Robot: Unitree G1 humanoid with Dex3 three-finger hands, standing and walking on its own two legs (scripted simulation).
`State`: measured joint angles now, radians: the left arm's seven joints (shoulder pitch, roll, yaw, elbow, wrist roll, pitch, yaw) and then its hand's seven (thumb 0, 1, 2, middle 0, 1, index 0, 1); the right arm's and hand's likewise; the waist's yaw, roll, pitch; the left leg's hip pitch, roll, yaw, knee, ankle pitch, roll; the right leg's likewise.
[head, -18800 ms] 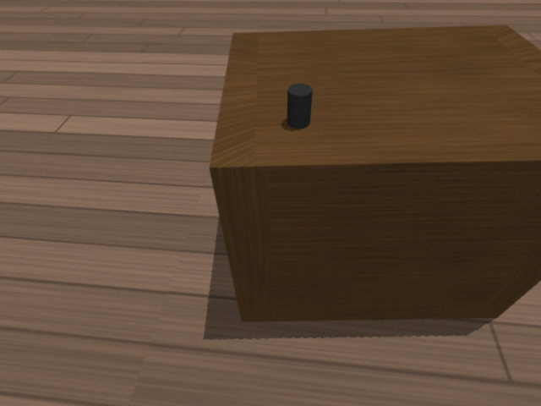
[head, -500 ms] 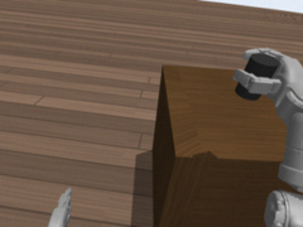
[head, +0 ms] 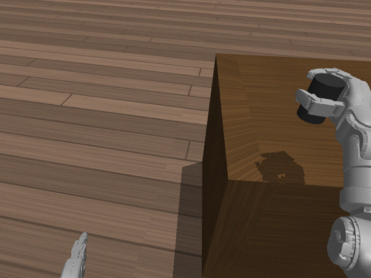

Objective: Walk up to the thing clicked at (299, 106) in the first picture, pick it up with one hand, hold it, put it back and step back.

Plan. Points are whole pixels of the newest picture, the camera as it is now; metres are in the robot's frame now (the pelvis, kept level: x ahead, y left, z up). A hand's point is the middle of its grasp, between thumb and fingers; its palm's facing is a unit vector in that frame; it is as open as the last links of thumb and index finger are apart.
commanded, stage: crouch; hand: right
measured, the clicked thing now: (319, 99) +0.42 -0.22 +0.23
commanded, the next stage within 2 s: lower in 1.06 s
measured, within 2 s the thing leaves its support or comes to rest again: neither
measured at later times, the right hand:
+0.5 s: hand (313, 99) +0.47 -0.24 +0.20, palm faces +0.25 +0.97 +0.00, open 7.6 cm
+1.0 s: hand (312, 100) +0.49 -0.25 +0.18, palm faces +0.22 +0.97 +0.02, open 7.6 cm
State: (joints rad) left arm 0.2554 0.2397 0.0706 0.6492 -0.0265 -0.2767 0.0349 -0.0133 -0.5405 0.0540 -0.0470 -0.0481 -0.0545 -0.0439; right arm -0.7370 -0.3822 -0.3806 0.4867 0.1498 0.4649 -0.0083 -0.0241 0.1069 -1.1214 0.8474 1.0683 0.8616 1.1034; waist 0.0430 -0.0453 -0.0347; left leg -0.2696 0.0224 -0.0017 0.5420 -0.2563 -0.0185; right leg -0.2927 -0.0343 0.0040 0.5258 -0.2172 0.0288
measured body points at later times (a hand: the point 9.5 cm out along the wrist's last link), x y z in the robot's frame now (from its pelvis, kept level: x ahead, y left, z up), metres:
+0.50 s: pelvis +0.02 -0.01 +0.00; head +0.03 +0.00 +0.45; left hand +0.17 +0.25 -0.07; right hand +0.45 -0.29 +0.20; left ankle +0.02 +0.13 -0.73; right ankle +0.04 -0.14 -0.73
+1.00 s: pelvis +0.03 -0.01 +0.00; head +0.05 -0.01 +0.45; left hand +0.17 +0.25 -0.08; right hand +0.47 -0.30 +0.18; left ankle +0.02 +0.13 -0.73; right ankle +0.04 -0.14 -0.73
